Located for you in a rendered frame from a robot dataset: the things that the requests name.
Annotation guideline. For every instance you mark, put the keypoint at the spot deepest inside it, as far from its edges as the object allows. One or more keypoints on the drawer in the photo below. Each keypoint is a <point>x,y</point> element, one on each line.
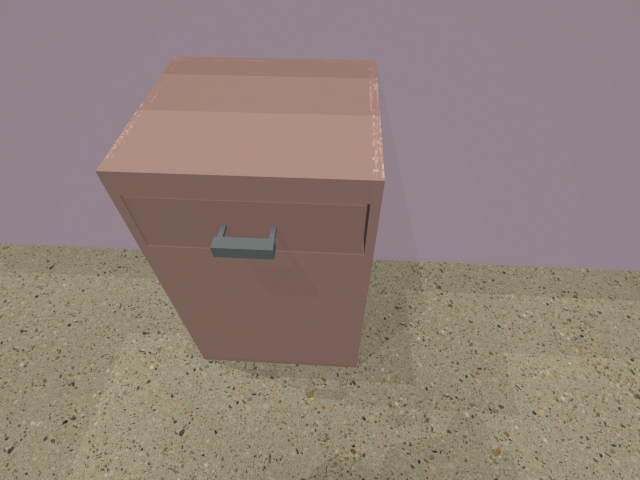
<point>301,226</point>

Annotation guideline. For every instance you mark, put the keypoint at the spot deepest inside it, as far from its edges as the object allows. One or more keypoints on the handle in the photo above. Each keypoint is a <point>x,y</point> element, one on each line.
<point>236,247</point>

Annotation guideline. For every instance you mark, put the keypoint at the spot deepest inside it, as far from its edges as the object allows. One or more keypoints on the cabinet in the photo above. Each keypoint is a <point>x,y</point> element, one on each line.
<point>271,129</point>

